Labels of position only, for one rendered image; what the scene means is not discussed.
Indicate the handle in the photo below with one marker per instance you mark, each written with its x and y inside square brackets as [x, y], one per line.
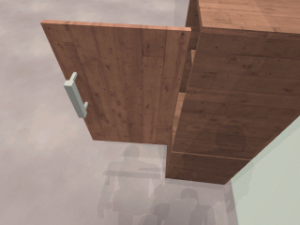
[74, 96]

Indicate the cupboard door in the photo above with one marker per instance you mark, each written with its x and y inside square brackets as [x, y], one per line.
[130, 75]

